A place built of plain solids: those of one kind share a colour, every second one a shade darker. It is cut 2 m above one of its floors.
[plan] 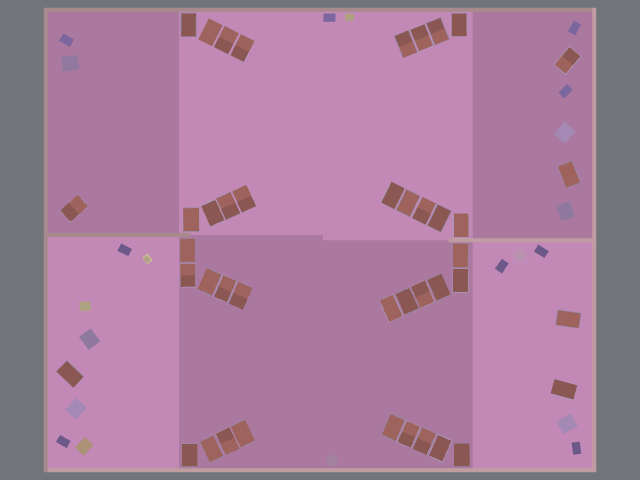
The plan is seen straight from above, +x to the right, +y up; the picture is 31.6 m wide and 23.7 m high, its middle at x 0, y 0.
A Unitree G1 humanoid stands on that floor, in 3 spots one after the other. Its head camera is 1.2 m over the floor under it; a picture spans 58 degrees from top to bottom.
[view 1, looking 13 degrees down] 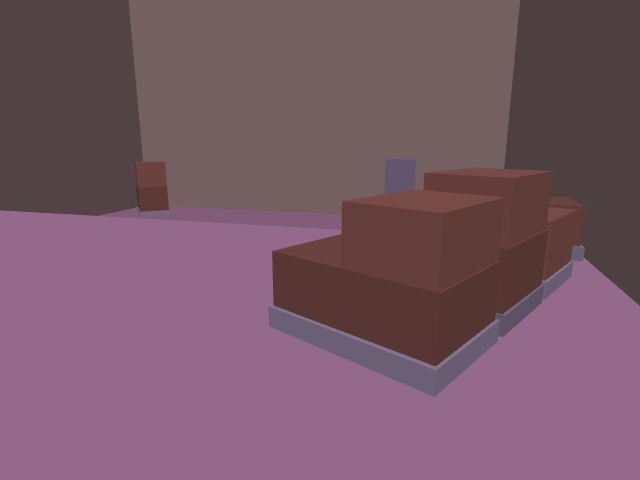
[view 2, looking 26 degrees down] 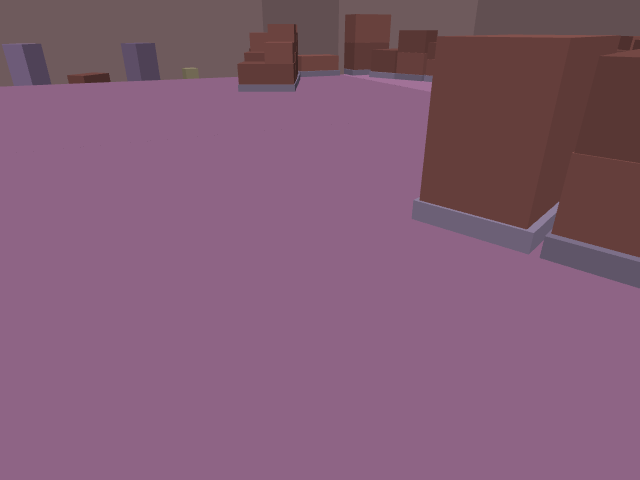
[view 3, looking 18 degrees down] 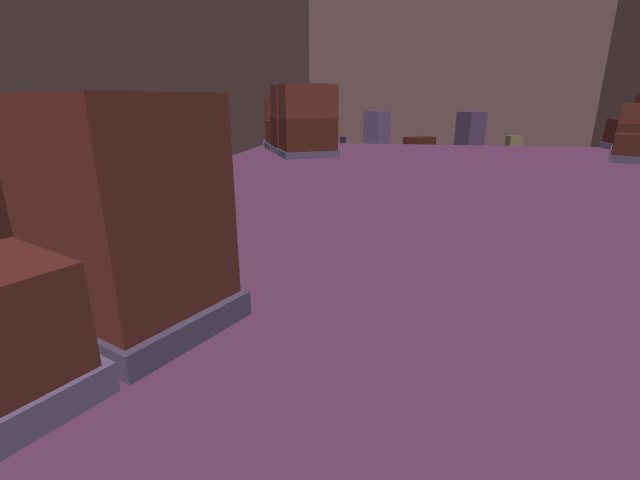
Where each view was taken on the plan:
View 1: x -1.29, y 9.82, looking -164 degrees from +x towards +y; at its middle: load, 3.05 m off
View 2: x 5.68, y -5.80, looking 156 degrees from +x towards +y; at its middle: floor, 2.74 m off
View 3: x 5.68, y -7.79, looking -171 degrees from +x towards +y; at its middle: floor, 3.88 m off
